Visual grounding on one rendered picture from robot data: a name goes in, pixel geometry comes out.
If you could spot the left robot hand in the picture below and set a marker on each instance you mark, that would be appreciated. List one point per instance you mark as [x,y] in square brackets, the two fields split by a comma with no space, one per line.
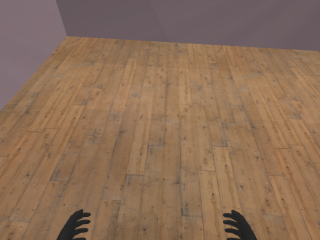
[69,230]

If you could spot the right robot hand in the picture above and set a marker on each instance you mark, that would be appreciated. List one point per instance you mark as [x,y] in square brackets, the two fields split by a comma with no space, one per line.
[244,230]

